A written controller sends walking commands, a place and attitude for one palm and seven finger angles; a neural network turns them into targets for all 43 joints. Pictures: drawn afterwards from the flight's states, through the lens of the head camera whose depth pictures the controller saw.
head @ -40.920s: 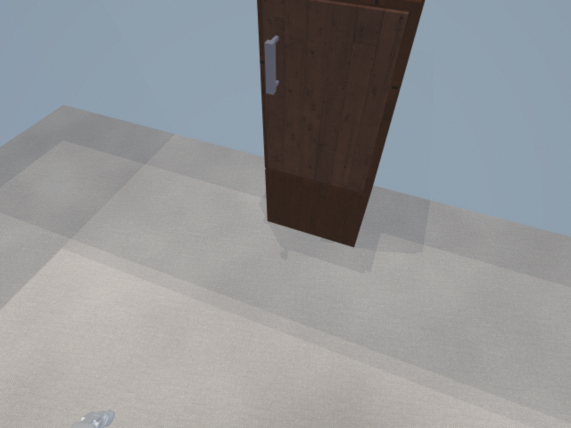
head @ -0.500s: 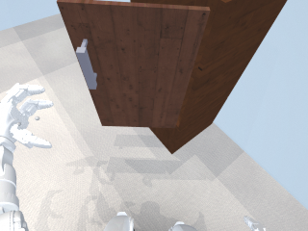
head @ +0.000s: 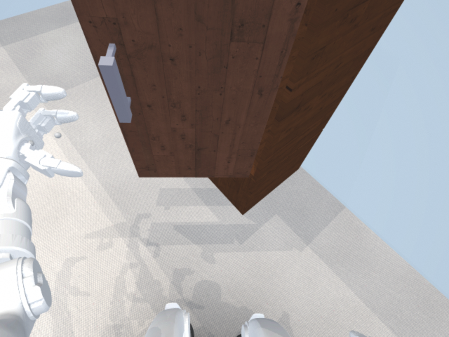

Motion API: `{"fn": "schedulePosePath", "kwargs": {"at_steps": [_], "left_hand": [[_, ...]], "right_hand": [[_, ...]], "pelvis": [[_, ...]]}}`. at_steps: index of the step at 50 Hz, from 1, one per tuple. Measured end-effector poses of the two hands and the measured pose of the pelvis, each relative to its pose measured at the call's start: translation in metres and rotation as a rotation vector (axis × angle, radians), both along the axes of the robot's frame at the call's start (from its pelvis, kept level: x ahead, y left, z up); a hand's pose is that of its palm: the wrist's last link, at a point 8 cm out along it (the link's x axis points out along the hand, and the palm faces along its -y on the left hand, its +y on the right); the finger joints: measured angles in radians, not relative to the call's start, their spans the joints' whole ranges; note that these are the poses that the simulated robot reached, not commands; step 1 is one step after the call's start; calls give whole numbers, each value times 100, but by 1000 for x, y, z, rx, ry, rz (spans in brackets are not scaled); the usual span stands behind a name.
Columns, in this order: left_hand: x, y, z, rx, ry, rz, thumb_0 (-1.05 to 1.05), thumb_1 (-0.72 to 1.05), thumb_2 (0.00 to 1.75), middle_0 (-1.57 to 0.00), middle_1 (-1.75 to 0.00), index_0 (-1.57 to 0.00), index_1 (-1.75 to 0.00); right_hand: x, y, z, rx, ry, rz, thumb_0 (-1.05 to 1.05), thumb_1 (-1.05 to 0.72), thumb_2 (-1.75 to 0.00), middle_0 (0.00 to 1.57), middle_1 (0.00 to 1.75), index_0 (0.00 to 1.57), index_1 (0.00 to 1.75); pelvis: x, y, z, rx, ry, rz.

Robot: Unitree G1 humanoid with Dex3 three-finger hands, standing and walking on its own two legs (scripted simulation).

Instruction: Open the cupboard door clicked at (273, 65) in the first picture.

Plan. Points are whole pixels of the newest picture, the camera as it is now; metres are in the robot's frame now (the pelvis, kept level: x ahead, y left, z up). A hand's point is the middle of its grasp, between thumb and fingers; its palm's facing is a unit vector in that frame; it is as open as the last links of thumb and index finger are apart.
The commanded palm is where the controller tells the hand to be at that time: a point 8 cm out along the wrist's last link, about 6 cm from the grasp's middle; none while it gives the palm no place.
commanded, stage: move the hooked fingers beside the handle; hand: left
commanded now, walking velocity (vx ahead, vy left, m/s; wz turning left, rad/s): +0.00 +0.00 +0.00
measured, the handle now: (119, 85) +0.56 +0.20 +0.07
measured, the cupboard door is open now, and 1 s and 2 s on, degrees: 52 52 52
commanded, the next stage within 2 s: slide the fingers in behind the handle in 1.32 s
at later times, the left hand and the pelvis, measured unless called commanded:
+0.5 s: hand (71, 101) +0.51 +0.28 +0.08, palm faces +0.02 -1.00 -0.01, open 14.0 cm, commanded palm +0.50 +0.31 +0.07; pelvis +0.00 +0.00 -0.01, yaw -1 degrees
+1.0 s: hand (66, 102) +0.51 +0.28 +0.07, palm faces +0.02 -1.00 -0.01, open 14.0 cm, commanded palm +0.49 +0.32 +0.07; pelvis +0.01 +0.00 -0.01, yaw -2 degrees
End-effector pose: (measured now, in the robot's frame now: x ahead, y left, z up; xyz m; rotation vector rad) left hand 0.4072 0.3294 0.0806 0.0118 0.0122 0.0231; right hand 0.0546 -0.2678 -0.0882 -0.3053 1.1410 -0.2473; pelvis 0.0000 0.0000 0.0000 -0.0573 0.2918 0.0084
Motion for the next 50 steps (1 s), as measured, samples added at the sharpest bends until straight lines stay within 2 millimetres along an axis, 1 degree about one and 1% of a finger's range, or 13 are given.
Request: {"fn": "schedulePosePath", "kwargs": {"at_steps": [12, 21, 28, 31, 35, 39, 45, 50], "left_hand": [[30, 1, -1, -6, 0, 2, -1, -50, 29, -30, -120, -30, -120], [62, 0, -2, -11, 11, 5, -1, -50, 29, -30, -120, -30, -120], [87, -2, -1, -5, 16, -1, -1, -50, 30, -30, -120, -30, -120], [92, -3, -1, -3, 10, -4, -1, -50, 30, -30, -120, -30, -120], [90, -4, -7, -1, 33, -9, -1, -50, 30, -30, -120, -30, -120], [87, 0, -13, -10, 53, 10, -1, -50, 30, -30, -120, -30, -120], [83, 9, -7, -1, 17, 27, -1, -50, 30, -30, -120, -30, -120], [77, 8, -5, -6, 17, -3, -1, -50, 30, -30, -120, -30, -120]], "right_hand": [[-34, -4, -2, -28, 117, -49, 1, -91, -89, 20, 30, 20, 30], [-62, -7, -3, -54, 203, -84, 1, -91, -89, 20, 30, 20, 30], [-80, -4, -4, -56, 271, -112, 0, -91, -89, 20, 30, 20, 30], [-86, -1, -4, -46, 291, -129, 0, -91, -89, 20, 30, 20, 30], [-88, 4, -3, -23, 303, -143, 0, -91, -89, 20, 30, 20, 30], [-84, 6, -3, -14, 295, -141, 0, -91, -89, 20, 30, 20, 30], [-70, 3, -3, -23, 272, -125, 0, -90, -89, 20, 30, 21, 30], [-56, 0, -2, -28, 257, -102, 0, -91, -89, 20, 30, 20, 30]], "pelvis": [[-2, 2, -5, -11, 32, -4], [-4, 2, -12, -21, 76, -8], [-3, 2, -17, -28, 111, -14], [-1, 3, -17, -29, 121, -21], [3, 3, -14, -27, 120, -30], [6, 3, -13, -27, 117, -31], [8, 3, -13, -32, 112, -24], [10, 3, -11, -33, 104, -16]]}}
